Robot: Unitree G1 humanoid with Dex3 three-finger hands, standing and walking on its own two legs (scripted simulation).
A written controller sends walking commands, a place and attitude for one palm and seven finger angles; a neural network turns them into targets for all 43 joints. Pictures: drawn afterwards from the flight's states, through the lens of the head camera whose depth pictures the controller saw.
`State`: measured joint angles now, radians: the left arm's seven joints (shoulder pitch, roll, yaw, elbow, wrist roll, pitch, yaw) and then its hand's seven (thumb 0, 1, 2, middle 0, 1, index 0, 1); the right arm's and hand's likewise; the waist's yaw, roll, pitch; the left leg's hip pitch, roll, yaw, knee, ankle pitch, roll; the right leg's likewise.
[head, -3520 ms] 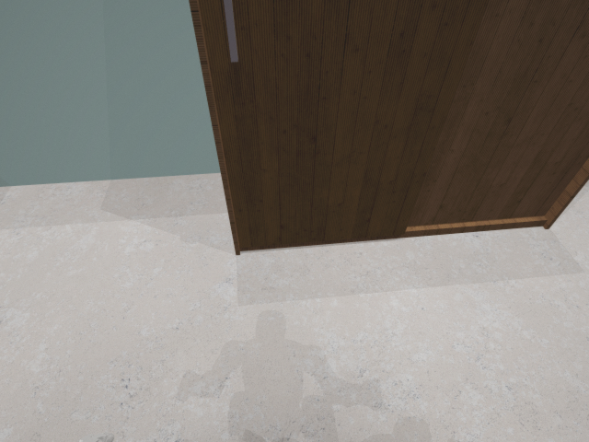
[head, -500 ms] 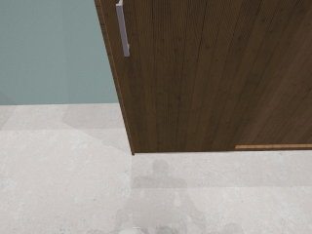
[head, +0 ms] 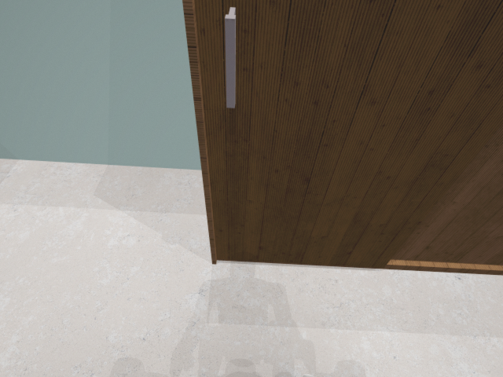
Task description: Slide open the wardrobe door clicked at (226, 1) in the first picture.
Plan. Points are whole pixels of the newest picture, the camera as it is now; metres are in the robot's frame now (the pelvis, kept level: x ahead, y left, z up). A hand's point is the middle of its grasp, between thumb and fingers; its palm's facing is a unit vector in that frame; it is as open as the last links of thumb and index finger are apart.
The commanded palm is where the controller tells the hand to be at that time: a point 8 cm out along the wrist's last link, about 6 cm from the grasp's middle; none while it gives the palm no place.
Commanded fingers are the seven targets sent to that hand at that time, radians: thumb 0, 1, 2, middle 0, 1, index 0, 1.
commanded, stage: take the last steps up to it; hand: left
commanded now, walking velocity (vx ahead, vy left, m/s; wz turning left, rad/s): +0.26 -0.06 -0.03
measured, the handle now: (231, 60) +0.64 +0.09 +0.18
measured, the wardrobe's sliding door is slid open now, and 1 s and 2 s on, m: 0.00 0.00 0.00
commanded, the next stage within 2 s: come to a stop and stand still in 0.28 s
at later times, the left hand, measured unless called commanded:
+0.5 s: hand (175, 373) +0.16 +0.15 -0.19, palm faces +0.07 -0.99 -0.13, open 7.3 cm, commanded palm none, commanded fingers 0.00 0.90 0.90 -0.20 -0.30 -0.20 -0.30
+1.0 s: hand (177, 364) +0.17 +0.14 -0.17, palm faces +0.03 -0.96 -0.26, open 7.4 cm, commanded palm none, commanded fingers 0.00 0.90 0.90 -0.20 -0.30 -0.20 -0.30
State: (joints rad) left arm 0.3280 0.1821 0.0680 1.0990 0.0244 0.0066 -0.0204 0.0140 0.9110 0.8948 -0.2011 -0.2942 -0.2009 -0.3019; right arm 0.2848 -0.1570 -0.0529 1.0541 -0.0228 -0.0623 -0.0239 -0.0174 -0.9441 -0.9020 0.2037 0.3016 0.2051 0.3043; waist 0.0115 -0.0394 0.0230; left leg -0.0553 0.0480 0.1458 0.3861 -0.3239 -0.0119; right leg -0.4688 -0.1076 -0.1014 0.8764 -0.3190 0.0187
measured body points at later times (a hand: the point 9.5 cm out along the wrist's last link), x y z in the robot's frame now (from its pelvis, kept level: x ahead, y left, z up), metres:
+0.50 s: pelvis +0.17 -0.01 -0.01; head +0.17 +0.01 +0.44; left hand +0.16 +0.20 -0.18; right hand +0.22 -0.25 -0.15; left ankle +0.24 +0.09 -0.74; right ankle +0.14 -0.13 -0.74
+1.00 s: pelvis +0.14 -0.05 +0.00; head +0.13 -0.07 +0.45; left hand +0.17 +0.20 -0.15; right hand +0.18 -0.29 -0.17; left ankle +0.21 +0.08 -0.72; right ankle +0.13 -0.18 -0.74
